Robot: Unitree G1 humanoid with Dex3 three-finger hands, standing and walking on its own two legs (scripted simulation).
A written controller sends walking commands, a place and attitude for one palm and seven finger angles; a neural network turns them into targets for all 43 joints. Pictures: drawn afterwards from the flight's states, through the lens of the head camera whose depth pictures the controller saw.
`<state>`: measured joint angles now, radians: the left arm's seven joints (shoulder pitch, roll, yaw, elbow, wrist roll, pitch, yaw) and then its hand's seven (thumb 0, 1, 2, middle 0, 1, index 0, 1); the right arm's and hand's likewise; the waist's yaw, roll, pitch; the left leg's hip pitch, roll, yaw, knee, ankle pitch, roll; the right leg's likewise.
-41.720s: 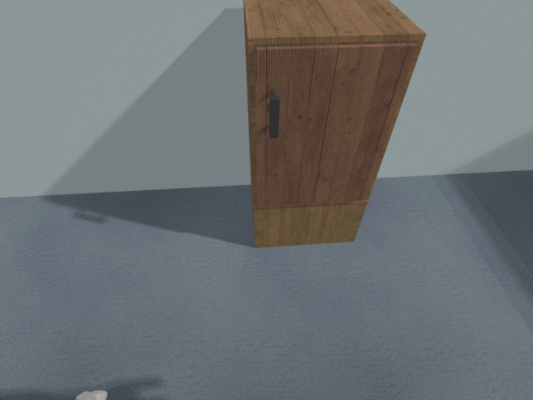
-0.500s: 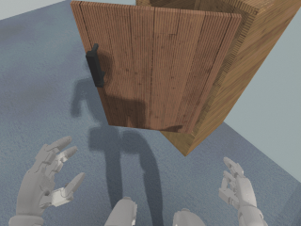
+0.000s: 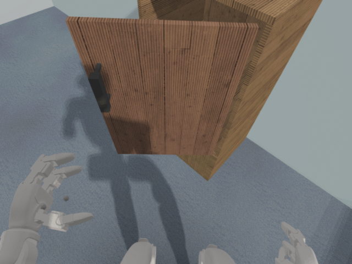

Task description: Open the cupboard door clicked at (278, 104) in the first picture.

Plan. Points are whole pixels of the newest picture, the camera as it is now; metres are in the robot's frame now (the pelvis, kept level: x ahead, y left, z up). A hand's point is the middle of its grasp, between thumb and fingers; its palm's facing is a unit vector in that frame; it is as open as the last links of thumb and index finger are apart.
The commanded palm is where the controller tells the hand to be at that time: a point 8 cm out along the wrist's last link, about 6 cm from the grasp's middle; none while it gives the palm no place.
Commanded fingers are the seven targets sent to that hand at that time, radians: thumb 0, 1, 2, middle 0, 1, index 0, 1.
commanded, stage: raise the hand with hooked fingers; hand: left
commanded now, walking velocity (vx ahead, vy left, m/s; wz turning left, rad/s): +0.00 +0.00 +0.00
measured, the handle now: (102, 88) +0.54 +0.23 +0.05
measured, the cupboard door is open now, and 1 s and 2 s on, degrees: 43 43 43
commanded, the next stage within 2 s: move the hooked fingers beside the handle in 1.02 s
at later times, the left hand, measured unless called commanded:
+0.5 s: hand (41, 169) +0.29 +0.29 +0.06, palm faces +0.05 -1.00 -0.05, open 14.0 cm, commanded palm +0.27 +0.34 +0.07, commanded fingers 0.00 -0.50 0.30 -0.30 -1.20 -0.30 -1.20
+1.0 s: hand (48, 163) +0.30 +0.28 +0.07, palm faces +0.05 -1.00 -0.06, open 14.0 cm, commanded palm +0.27 +0.33 +0.07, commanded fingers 0.00 -0.50 0.30 -0.30 -1.20 -0.30 -1.20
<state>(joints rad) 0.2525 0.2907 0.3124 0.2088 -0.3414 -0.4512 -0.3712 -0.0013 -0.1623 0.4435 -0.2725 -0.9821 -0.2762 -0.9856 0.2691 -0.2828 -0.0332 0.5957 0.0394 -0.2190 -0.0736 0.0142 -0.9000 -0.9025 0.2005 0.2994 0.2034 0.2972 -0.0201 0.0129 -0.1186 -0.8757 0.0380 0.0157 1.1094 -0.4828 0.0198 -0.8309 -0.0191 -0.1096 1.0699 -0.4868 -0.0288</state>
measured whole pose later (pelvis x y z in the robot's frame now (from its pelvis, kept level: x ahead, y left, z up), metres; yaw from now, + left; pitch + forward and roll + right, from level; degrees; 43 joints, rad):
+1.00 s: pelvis +0.01 +0.01 +0.02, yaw +0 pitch +14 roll -2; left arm 0.00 0.39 0.42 0.42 -0.35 -0.38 -0.46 -0.01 -0.50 0.30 -0.30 -1.20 -0.30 -1.20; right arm 0.27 -0.27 0.02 0.57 0.03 -0.16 -0.06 0.01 -0.90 -0.90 0.20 0.30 0.21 0.30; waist -0.02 0.02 -0.10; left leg -0.81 0.03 0.02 1.02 -0.46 0.03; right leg -0.76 -0.02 -0.10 0.97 -0.45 -0.01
